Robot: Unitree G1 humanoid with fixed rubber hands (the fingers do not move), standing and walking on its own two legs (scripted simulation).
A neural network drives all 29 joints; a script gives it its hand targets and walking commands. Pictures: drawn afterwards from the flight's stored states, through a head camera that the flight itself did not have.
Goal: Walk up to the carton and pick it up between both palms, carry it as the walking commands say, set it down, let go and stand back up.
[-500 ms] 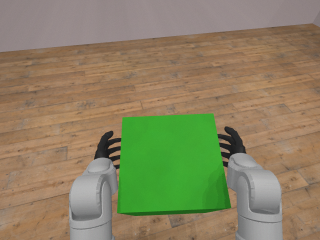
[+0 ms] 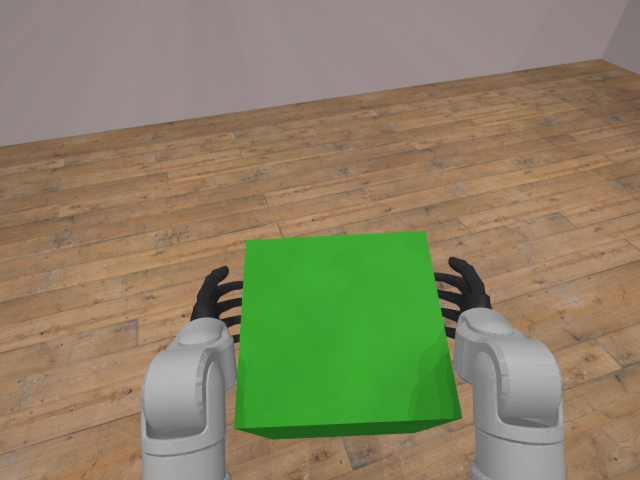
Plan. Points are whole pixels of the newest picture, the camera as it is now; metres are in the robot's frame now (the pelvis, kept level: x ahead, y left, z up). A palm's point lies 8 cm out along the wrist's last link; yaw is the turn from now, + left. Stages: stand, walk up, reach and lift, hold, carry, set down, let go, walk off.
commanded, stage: carry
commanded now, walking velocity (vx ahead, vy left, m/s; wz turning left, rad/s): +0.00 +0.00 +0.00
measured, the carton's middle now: (339, 347) +0.30 +0.00 +0.02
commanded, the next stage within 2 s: hold in 1.60 s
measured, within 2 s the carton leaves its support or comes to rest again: neither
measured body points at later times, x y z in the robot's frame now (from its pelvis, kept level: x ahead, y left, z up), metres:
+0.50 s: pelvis +0.00 -0.02 +0.00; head -0.01 -0.02 +0.45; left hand +0.29 +0.13 +0.09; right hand +0.30 -0.16 +0.10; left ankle +0.03 +0.09 -0.73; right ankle +0.00 -0.12 -0.73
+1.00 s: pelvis +0.02 -0.03 +0.00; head +0.01 -0.03 +0.45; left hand +0.32 +0.12 +0.07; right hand +0.32 -0.17 +0.07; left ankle +0.03 +0.09 -0.73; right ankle +0.00 -0.12 -0.73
